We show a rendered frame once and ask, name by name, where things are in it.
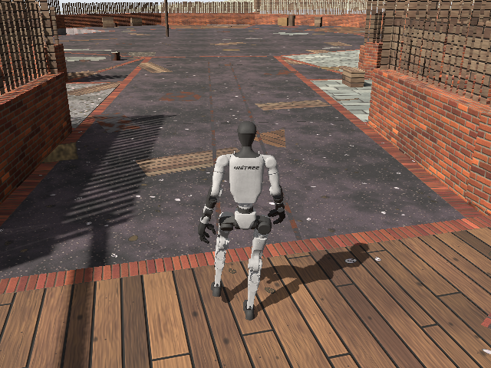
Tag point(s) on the left robot forearm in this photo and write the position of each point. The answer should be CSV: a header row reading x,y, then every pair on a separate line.
x,y
208,208

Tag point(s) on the right robot forearm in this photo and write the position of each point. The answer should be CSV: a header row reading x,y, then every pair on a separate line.
x,y
279,201

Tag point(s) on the left robot hand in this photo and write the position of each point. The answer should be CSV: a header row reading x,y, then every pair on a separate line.
x,y
202,233

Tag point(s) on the right robot upper arm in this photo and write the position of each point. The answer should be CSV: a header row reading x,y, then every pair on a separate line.
x,y
270,162

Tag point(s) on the right robot hand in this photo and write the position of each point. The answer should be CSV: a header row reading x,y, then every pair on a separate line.
x,y
274,212

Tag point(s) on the left robot foot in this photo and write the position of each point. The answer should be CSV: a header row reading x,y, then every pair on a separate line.
x,y
216,290

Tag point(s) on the left robot upper arm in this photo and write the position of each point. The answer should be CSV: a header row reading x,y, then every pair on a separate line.
x,y
218,174

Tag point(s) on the robot torso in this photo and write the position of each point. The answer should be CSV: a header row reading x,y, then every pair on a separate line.
x,y
245,181

